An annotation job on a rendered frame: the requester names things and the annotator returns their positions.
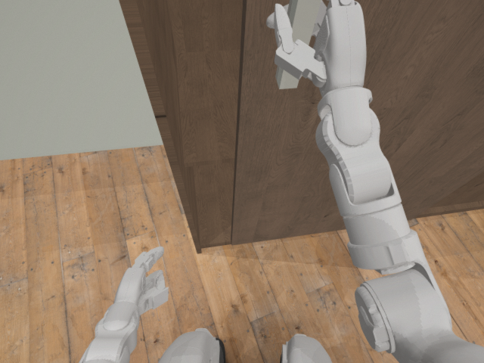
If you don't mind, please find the wardrobe door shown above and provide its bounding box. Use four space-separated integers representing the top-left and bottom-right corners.
430 172 484 208
231 0 484 245

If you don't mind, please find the robot left forearm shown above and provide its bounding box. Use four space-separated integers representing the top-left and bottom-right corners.
79 301 140 363

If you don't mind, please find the robot right forearm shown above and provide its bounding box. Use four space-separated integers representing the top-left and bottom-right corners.
315 86 452 329

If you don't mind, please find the right robot hand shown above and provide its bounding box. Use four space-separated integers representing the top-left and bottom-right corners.
266 0 366 97

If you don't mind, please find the handle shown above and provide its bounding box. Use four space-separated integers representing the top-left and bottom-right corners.
275 0 321 89

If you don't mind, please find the left robot thigh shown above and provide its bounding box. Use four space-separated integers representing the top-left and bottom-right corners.
158 331 220 363

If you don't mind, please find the right robot thigh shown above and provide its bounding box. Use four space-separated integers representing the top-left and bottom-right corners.
281 336 332 363

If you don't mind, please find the left robot hand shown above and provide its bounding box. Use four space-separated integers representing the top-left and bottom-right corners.
114 247 169 316

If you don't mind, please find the robot thigh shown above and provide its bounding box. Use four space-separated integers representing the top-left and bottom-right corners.
158 331 220 363
281 336 332 363

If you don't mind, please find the robot right upper arm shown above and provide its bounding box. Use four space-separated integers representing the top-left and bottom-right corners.
355 269 484 363

